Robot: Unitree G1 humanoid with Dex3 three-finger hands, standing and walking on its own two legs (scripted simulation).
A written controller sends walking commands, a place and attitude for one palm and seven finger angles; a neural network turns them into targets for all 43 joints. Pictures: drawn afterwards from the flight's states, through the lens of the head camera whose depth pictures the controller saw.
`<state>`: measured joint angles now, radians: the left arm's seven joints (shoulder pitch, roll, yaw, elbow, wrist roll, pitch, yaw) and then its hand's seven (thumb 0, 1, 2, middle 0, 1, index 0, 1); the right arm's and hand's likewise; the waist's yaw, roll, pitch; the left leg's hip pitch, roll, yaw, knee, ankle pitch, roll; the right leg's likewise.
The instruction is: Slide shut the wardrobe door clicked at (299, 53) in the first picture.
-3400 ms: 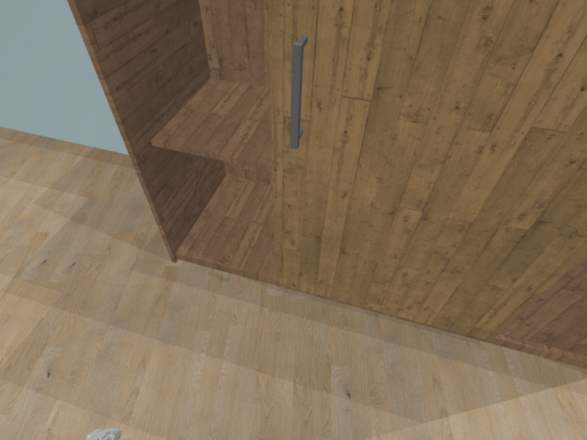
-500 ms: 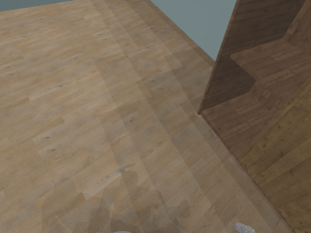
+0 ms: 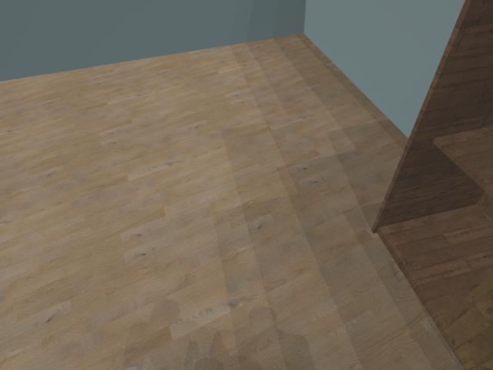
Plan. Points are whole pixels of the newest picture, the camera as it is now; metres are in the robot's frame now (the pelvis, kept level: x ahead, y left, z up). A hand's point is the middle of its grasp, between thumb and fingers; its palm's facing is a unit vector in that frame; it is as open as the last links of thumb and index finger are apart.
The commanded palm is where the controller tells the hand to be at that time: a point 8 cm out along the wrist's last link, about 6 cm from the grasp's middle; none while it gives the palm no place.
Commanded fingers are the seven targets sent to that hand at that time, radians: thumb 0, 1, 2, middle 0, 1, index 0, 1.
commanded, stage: walk to a spot facing it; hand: right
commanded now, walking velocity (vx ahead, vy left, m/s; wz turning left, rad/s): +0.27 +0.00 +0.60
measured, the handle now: out of the picture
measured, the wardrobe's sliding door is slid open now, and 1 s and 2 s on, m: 0.44 0.44 0.44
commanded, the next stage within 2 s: none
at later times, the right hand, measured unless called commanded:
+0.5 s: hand (293, 280) +0.36 -0.08 -0.19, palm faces -0.32 +0.94 -0.15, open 7.4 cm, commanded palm none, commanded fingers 0.00 -0.90 -0.90 0.20 0.30 0.20 0.30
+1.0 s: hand (311, 240) +0.47 -0.13 -0.19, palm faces -0.43 +0.88 -0.19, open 7.4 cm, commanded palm none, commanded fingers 0.00 -0.90 -0.90 0.20 0.30 0.20 0.30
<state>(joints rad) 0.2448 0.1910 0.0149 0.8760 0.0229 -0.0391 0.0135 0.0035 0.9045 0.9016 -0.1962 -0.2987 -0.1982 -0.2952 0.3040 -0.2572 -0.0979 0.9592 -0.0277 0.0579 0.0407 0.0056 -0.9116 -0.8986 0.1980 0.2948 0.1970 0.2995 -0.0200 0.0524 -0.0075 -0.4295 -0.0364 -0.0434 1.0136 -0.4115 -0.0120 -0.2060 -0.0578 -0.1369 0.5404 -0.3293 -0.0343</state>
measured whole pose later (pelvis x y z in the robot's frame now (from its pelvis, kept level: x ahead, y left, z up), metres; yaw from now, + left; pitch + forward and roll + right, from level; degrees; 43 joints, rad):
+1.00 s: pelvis +0.36 +0.04 -0.01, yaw +35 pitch +0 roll +2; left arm 0.08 0.16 0.00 0.84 0.02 -0.04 0.01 0.00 0.90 0.90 -0.20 -0.30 -0.20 -0.30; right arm 0.33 -0.25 -0.10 0.98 -0.01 0.02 0.01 0.00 -0.91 -0.90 0.20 0.29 0.20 0.30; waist -0.07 0.06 0.05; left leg -0.38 -0.04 -0.04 1.04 -0.52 -0.02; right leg -0.34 -0.09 -0.14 0.61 -0.26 -0.03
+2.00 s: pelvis +0.45 +0.08 +0.00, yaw +71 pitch +1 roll +2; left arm 0.17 0.18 0.02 0.85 0.02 0.01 0.03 0.00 0.90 0.90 -0.20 -0.30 -0.20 -0.30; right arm 0.21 -0.26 -0.11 0.91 -0.02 0.08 0.02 0.00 -0.91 -0.90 0.20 0.29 0.20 0.30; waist -0.02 0.06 0.06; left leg -0.49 -0.04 -0.05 1.12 -0.44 -0.05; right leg -0.27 -0.08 -0.14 0.55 -0.29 -0.03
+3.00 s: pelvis +0.47 +0.09 +0.01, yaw +107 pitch +0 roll +3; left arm 0.20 0.17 0.02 0.88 0.02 0.01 0.03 0.00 0.90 0.90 -0.20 -0.30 -0.20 -0.30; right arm 0.22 -0.27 -0.11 0.92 -0.02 0.08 0.03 0.00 -0.91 -0.90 0.20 0.29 0.20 0.30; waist -0.02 0.05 0.06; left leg -0.49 0.00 -0.02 1.16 -0.39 -0.08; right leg -0.22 -0.09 -0.18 0.48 -0.26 -0.04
